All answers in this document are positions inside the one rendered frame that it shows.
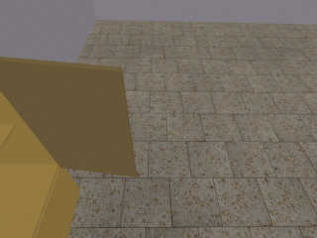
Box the cupboard door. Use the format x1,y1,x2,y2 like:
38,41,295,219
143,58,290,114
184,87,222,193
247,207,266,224
0,57,137,177

